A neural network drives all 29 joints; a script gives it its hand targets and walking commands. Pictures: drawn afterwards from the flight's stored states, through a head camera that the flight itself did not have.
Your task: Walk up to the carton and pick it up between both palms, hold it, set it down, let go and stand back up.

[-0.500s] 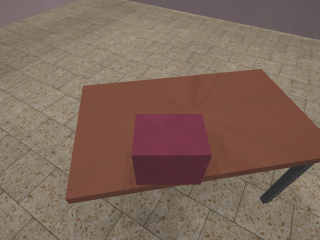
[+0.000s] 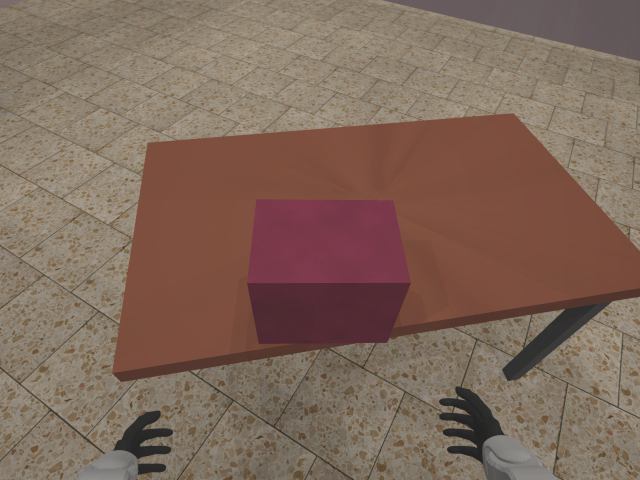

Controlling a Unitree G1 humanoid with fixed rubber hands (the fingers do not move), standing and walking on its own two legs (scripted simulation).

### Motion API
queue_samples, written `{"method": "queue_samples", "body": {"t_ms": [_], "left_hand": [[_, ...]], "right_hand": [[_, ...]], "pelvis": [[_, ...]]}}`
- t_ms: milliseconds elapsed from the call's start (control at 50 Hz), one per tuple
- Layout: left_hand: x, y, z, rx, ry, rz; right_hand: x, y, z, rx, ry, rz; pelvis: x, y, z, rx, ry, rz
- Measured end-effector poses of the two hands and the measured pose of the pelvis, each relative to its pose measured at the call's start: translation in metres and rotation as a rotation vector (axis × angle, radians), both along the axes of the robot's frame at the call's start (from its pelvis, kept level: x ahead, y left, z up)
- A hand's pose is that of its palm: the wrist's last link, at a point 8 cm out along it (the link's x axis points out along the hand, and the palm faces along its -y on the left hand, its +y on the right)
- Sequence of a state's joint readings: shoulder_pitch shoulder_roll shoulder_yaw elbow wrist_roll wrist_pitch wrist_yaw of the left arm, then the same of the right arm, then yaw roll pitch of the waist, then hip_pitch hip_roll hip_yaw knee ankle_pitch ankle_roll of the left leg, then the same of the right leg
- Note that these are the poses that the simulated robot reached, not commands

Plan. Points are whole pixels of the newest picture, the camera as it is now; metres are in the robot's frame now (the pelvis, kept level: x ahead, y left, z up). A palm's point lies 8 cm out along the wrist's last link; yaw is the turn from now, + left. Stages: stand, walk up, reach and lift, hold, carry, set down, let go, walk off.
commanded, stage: reach and lift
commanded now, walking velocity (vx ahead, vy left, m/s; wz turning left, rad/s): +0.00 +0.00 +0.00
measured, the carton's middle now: (324, 273) +0.45 -0.03 -0.06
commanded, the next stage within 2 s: none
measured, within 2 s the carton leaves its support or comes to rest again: neither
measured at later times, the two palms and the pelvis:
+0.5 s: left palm out of the picture +0.16 +0.24 -0.08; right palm (484, 473) +0.14 -0.21 -0.08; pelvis +0.01 +0.01 +0.01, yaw +0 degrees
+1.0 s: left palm (112, 473) +0.17 +0.24 -0.06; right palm (475, 447) +0.17 -0.20 -0.06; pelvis +0.02 +0.01 +0.02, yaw -1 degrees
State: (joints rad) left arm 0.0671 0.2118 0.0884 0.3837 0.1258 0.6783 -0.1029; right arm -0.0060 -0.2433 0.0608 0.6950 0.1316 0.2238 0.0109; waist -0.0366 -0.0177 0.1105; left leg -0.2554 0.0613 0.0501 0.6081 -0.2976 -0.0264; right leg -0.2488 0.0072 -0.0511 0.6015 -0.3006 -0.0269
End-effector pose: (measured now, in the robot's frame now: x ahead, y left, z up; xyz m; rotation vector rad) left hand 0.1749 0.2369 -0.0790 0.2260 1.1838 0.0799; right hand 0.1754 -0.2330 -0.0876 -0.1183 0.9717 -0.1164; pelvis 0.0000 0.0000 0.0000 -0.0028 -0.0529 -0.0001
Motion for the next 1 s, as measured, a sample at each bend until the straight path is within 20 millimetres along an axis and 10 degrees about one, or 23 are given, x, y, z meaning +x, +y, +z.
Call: {"method": "queue_samples", "body": {"t_ms": [140,340,1000], "left_hand": [[-0.045,0.015,-0.026,0.022,0.061,0.06],[-0.011,0.014,-0.007,0.0,-0.177,0.028],[-0.005,0.006,0.015,-0.066,-0.491,0.052]], "right_hand": [[-0.035,0.004,-0.016,-0.014,0.055,0.022],[-0.032,0.029,-0.009,0.021,-0.097,0.015],[-0.007,0.032,0.029,0.015,-0.346,0.003]], "pelvis": [[-0.002,-0.004,-0.001,0.003,0.06,-0.004],[0.0,-0.001,0.004,-0.003,0.044,0.003],[0.018,0.012,0.016,0.0,-0.004,-0.013]]}}
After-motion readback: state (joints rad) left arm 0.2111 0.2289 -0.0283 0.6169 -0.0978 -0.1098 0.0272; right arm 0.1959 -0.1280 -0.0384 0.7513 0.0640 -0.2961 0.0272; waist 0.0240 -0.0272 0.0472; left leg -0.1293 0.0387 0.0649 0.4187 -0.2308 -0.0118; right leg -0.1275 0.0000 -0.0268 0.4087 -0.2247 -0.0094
